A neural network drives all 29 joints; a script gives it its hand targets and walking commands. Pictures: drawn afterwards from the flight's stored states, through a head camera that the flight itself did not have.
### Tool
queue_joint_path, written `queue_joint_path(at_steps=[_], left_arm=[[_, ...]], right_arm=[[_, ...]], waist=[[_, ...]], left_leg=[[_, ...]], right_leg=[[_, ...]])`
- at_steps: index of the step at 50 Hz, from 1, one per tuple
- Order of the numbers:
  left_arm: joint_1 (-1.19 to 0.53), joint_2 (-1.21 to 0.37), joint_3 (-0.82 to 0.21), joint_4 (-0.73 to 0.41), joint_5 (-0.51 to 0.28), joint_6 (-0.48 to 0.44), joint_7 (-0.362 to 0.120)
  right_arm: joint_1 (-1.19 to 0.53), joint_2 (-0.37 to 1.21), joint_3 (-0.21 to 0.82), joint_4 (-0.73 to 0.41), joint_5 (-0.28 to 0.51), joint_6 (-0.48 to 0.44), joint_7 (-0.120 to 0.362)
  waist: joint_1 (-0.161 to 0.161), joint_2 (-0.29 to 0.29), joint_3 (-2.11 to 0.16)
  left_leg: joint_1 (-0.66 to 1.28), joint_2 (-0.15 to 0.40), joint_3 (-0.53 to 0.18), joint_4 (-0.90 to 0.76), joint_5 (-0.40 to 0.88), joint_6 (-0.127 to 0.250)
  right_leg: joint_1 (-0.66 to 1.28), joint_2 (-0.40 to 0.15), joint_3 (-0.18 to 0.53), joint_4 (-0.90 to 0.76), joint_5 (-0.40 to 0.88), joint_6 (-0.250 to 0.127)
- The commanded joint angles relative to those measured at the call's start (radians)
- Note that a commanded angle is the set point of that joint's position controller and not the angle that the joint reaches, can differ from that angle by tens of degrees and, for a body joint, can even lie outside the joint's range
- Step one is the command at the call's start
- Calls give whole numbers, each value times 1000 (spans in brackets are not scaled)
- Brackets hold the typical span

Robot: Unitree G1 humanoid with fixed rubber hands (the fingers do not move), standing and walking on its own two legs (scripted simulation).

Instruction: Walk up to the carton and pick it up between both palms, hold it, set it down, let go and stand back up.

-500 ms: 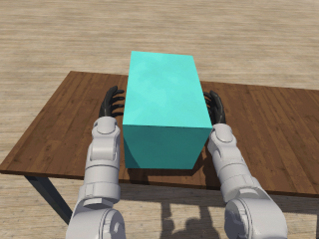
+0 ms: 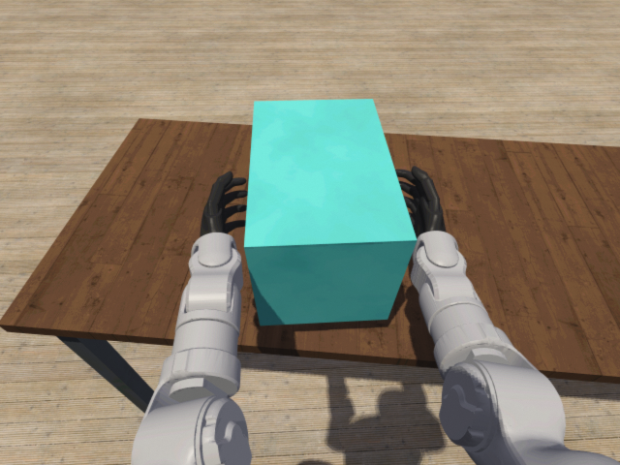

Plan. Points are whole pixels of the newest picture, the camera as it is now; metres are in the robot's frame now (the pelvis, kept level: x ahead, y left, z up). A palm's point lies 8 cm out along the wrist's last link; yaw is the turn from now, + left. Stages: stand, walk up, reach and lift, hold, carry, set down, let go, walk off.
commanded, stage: set down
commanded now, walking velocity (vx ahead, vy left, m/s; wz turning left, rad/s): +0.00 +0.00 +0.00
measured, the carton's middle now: (318, 207) +0.48 +0.03 +0.06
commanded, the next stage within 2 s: none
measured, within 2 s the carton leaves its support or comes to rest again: rests again in 0.94 s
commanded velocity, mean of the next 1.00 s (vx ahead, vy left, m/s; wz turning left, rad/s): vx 0.00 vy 0.00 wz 0.00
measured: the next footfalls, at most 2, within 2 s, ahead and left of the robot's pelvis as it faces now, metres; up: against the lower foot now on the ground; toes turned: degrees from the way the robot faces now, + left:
none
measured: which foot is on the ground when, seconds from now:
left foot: down 0.00-1.00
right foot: down 0.00-1.00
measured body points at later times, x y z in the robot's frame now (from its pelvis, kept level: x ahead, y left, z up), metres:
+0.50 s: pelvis +0.01 -0.01 +0.00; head +0.07 -0.02 +0.44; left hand +0.42 +0.16 +0.06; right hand +0.47 -0.12 +0.07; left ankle -0.02 +0.17 -0.75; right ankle +0.00 -0.09 -0.75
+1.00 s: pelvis +0.00 -0.01 -0.01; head +0.11 -0.04 +0.43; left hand +0.43 +0.15 +0.05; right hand +0.49 -0.13 +0.04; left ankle -0.02 +0.17 -0.75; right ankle +0.00 -0.09 -0.75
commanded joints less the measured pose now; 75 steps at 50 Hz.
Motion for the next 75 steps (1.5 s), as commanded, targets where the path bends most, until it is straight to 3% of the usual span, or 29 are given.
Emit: queue_joint_path(at_steps=[1,4,5,6,7,9,14,18,20,22,26,31,33,36,37,43,48,51,52,54,55,56,59,61,64,65,66,74,75], left_arm=[[-693,-452,-376,-127,-58,-106,-57],[-699,-459,-367,-111,-62,-117,-44],[-677,-450,-341,-84,-53,-119,-47],[-683,-469,-357,-84,-60,-124,-47],[-663,-465,-359,-81,-53,-132,-45],[-677,-441,-318,-48,-44,-136,-43],[-675,-442,-283,-35,-35,-146,-43],[-687,-438,-260,-11,-21,-164,-44],[-694,-436,-246,22,-24,-177,-49],[-706,-442,-243,29,-19,-191,-48],[-739,-449,-247,9,-31,-222,-29],[-768,-457,-253,33,-54,-263,-19],[-793,-454,-260,28,-61,-276,-12],[-751,-442,-221,67,-50,-267,-4],[-763,-437,-228,58,-61,-268,-3],[-730,-418,-191,118,-50,-268,-10],[-751,-396,-147,129,-29,-266,-11],[-729,-403,-129,142,-17,-277,-13],[-737,-381,-117,160,-24,-281,-17],[-725,-384,-116,159,-23,-298,-23],[-741,-386,-120,164,-16,-296,-23],[-732,-386,-111,187,-28,-300,-25],[-702,-375,-99,161,2,-288,-20],[-728,-389,-107,149,-10,-289,-14],[-709,-374,-76,185,-2,-292,-13],[-718,-357,-70,166,-1,-295,-14],[-710,-363,-69,162,0,-290,-13],[-693,-347,-53,131,26,-247,20],[-674,-365,-52,123,32,-247,19]], right_arm=[[-667,432,252,-118,-28,-85,143],[-667,448,230,-87,-43,-86,143],[-675,453,230,-81,-45,-86,143],[-692,448,230,-107,-33,-91,145],[-697,444,247,-129,-34,-99,145],[-695,441,240,-75,-45,-86,146],[-653,434,177,11,-79,-73,166],[-660,462,177,-10,-89,-90,161],[-697,460,165,11,-107,-98,158],[-692,484,170,4,-118,-104,164],[-698,466,137,18,-134,-119,176],[-718,466,137,47,-153,-133,177],[-715,461,113,79,-172,-135,180],[-708,427,98,112,-169,-115,191],[-722,406,86,109,-171,-117,195],[-718,410,83,137,-180,-121,197],[-746,372,26,173,-204,-103,210],[-734,380,44,189,-211,-111,209],[-740,392,35,196,-224,-110,208],[-715,412,31,194,-235,-112,207],[-718,409,18,203,-244,-114,202],[-720,406,21,205,-237,-112,207],[-700,361,19,231,-237,-107,212],[-730,361,-1,216,-250,-115,213],[-717,380,24,197,-239,-102,218],[-718,365,25,194,-240,-99,223],[-699,356,-22,197,-261,-94,223],[-675,297,-74,229,-286,-71,238],[-666,291,-88,236,-292,-72,237]], waist=[[-1,34,-658],[-5,10,-688],[19,-30,-673],[4,-4,-669],[35,-8,-696],[22,-52,-659],[26,-43,-653],[61,-57,-699],[44,-94,-680],[67,-65,-718],[63,-46,-787],[76,-75,-887],[55,-45,-893],[86,-75,-866],[70,-71,-863],[99,-122,-852],[81,-131,-808],[108,-141,-838],[94,-186,-843],[89,-195,-874],[61,-184,-848],[91,-180,-848],[86,-126,-832],[76,-135,-848],[104,-177,-857],[104,-155,-847],[68,-159,-837],[93,-105,-807],[64,-101,-795]], left_leg=[[186,-62,120,72,479,6],[166,-61,118,78,476,12],[144,-62,122,76,479,18],[127,-62,122,67,475,20],[109,-54,125,76,498,20],[54,-58,124,56,457,27],[42,-59,134,47,423,33],[13,-64,141,53,429,44],[-63,-68,142,40,387,44],[-105,-71,150,33,369,52],[-42,-56,146,62,463,39],[-133,-54,150,57,399,45],[-127,-57,147,67,415,43],[-84,-46,155,70,436,42],[-87,-48,151,72,418,48],[-169,-57,161,70,424,54],[-209,-57,165,43,364,59],[-270,-56,174,45,370,69],[-306,-64,168,37,325,75],[-334,-70,171,31,318,76],[-331,-66,166,25,319,71],[-365,-67,173,28,294,77],[-293,-58,169,31,340,77],[-280,-71,176,35,322,69],[-345,-71,183,24,278,86],[-323,-66,181,22,284,87],[-290,-68,180,26,276,83],[-117,-75,176,75,366,68],[-85,-62,162,85,411,62]], right_leg=[[278,-4,-57,61,472,48],[265,3,-54,54,464,50],[289,7,-48,68,505,54],[303,-6,-43,78,525,55],[297,-2,-43,89,564,52],[336,-4,-38,92,579,61],[299,-7,-35,89,527,59],[321,-13,-22,107,596,73],[359,-15,-18,118,639,73],[383,-25,-3,127,635,75],[292,-10,-25,127,624,70],[317,-15,-7,151,652,75],[281,-13,-10,148,610,71],[234,-7,-17,138,569,68],[200,-10,-13,126,527,68],[273,-12,-5,158,655,76],[267,-19,-1,148,615,76],[310,-28,10,176,712,78],[338,-30,8,171,703,86],[380,-34,14,189,759,91],[369,-34,8,188,790,93],[387,-43,23,197,770,85],[311,-34,2,176,683,78],[297,-24,-2,163,654,77],[359,-32,16,182,661,86],[323,-29,14,173,617,86],[284,-25,9,151,557,77],[118,-1,-10,91,336,45],[75,0,-27,102,350,38]])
